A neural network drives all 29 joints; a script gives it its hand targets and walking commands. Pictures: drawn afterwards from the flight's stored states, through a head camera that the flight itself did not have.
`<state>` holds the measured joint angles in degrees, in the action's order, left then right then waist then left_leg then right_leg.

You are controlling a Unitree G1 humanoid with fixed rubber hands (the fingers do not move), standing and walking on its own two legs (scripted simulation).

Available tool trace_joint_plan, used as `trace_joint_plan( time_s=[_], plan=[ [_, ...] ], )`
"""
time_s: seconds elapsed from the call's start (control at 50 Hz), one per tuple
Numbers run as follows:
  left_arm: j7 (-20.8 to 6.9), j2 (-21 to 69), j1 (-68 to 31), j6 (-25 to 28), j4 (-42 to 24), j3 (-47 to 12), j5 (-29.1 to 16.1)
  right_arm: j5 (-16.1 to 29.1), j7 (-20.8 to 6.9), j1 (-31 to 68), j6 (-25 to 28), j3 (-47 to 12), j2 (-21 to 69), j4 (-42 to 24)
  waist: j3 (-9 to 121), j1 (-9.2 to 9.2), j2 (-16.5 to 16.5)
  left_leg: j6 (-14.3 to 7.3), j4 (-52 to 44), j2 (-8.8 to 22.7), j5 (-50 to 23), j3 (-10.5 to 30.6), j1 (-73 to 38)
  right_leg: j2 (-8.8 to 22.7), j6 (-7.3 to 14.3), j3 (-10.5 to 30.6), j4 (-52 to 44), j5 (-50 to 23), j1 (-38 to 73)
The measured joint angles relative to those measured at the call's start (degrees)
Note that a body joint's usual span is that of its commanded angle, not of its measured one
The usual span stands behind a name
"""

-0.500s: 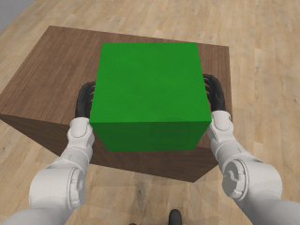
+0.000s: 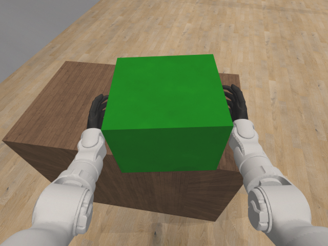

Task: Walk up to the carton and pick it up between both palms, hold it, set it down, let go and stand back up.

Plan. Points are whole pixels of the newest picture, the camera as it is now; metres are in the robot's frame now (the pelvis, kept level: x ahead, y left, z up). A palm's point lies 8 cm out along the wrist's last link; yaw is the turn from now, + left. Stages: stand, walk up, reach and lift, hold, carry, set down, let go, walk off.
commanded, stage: reach and lift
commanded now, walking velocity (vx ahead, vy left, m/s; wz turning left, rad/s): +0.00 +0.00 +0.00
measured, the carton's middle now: (166, 114) +0.46 -0.01 +0.04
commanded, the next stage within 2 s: hold in 1.66 s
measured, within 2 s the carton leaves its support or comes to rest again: neither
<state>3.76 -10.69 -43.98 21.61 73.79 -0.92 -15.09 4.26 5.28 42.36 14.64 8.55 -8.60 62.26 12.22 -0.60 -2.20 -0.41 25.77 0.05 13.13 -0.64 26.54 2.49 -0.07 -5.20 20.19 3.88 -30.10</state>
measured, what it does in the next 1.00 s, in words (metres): stands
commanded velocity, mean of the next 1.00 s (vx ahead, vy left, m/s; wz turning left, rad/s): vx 0.00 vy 0.00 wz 0.00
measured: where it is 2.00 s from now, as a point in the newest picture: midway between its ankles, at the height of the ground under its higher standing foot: outside the picture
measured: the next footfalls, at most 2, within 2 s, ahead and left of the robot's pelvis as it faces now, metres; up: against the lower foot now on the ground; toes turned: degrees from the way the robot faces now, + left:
none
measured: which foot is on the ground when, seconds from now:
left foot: down 0.00-1.00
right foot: down 0.00-1.00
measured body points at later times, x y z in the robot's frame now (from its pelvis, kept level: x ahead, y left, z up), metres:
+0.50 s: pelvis +0.00 -0.01 +0.01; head -0.01 +0.00 +0.46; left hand +0.39 +0.16 +0.13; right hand +0.39 -0.21 +0.13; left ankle -0.02 +0.11 -0.74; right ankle +0.05 -0.13 -0.74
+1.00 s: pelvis -0.01 -0.01 +0.01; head -0.03 +0.01 +0.46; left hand +0.37 +0.17 +0.16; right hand +0.36 -0.21 +0.15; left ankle -0.02 +0.11 -0.74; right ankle +0.05 -0.13 -0.74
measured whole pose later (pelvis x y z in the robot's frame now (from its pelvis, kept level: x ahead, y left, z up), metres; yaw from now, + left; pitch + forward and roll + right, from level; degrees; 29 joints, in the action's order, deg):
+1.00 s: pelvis -0.01 -0.01 +0.01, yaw +1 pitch -4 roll +0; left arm -1.3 -1.5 -27.9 -28.5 12.8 15.5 10.6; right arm 3.5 3.5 30.9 -12.3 10.8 -4.8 30.8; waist 0.2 -4.3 2.3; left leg 0.5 18.0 0.5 11.2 0.8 2.6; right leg 1.7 0.2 -6.6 13.6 3.1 -6.3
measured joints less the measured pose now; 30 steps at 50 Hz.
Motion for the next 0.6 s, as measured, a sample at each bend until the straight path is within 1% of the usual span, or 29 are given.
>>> trace_joint_plan(
  time_s=[0.06, 0.1, 0.16, 0.22, 0.32, 0.42, 0.48, 0.54, 0.6],
  plan=[
    [0.53, -0.21, -0.15, -2.98, -3.24, 0.13, 0.1, 1.5, -0.13, 0.75, -2.19, -0.42, -0.58, -1.6, -0.04, 0.16, 0.2, 0.21, -0.59, 0.15, 0.1, 0.14, -2.15, -0.18, 0.13, -0.13, -0.41, 0.26, 2.1],
    [0.74, -0.15, 0.11, -5.62, -5.95, 1.22, 1.28, 2.79, -0.1, 1.1, -3.78, -1.05, -1.04, -2.52, -0.97, 0.15, 0.34, 0.37, -1.37, 0.32, 0.11, 0.29, -4.63, -0.38, 0.18, -0.28, -1.17, 0.33, 4.62],
    [0.82, 0.25, 1.42, -10.28, -10.61, 3.68, 4.39, 4.74, 0.29, 0.82, -6.03, -2.44, -1.48, -3.63, -3.22, -0.14, 0.7, 0.61, -2.99, 0.61, -0.02, 0.58, -9.34, -0.74, 0.29, -0.59, -2.71, 0.36, 9.37],
    [0.51, 1.02, 4.11, -15.12, -15.92, 6.31, 7.96, 5.75, 0.79, -0.8, -8.5, -3.53, -1.36, -5.54, -5.78, -0.72, 1.16, 0.83, -4.58, 0.9, -0.2, 0.93, -13.9, -1.09, 0.39, -0.98, -4.31, 0.32, 14.05],
    [0.23, 2.69, 11.68, -22.8, -27.98, 8.4, 10.85, 7.23, 1.52, -6.45, -13.48, -5.09, -0.64, -13.2, -8.35, -1.71, 1.71, 1.12, -6.11, 1.22, -0.44, 1.27, -18.25, -1.47, 0.46, -1.36, -6.1, 0.07, 18.63],
    [0.32, 3.88, 15.77, -29.65, -38.34, 9.03, 11.48, 5.43, 1.38, -10.66, -18.57, -3.41, 0.31, -21.85, -8.35, -2.35, 2.09, 1.14, -6.69, 0.99, -0.99, 1.37, -18.28, -1.24, 0.44, -1.43, -6.25, -0.25, 18.52],
    [0.36, 4.26, 15.23, -32.46, -42.42, 9.33, 12.23, 3.83, 0.89, -11.33, -20.47, -1.26, 0.87, -25.99, -7.37, -2.36, 2.17, 1.02, -6.94, 0.73, -1.42, 1.23, -17.58, -0.97, 0.38, -1.27, -6.01, -0.47, 17.56],
    [-0.65, 5.25, 12.43, -34.91, -43.32, 11.55, 15.08, 1.58, 0.07, -9.8, -21.77, 1.29, 1.38, -26.61, -6.89, -2.06, 2.32, 0.75, -7.73, 0.41, -1.9, 0.84, -18.16, -0.68, 0.25, -0.85, -5.8, -0.56, 17.54],
    [-2.85, 6.57, 9.98, -37.94, -43.58, 15.14, 19.74, -0.39, -0.24, -7.77, -23.2, 2.55, 1.73, -25.19, -8.0, -1.74, 2.59, 0.5, -8.87, 0.27, -2.28, 0.4, -20.64, -0.61, 0.12, -0.39, -6.08, -0.62, 19.45]
  ],
)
